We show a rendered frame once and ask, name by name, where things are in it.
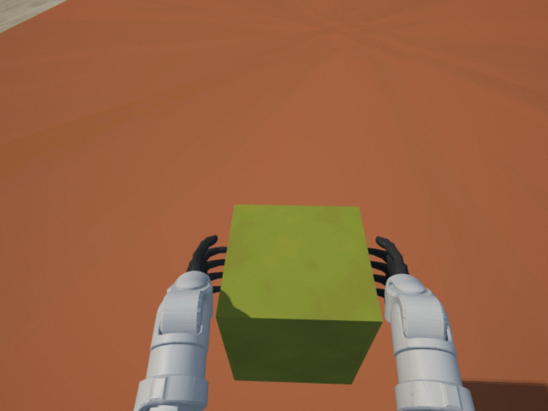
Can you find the robot right forearm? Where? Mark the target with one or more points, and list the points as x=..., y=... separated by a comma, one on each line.
x=428, y=373

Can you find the carton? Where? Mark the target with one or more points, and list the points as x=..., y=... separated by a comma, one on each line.
x=298, y=301

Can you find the robot left forearm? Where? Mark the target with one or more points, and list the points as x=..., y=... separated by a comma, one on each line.
x=175, y=377

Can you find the robot right hand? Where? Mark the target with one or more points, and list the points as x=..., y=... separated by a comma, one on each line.
x=393, y=259

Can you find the robot left hand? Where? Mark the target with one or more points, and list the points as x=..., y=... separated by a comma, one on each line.
x=202, y=254

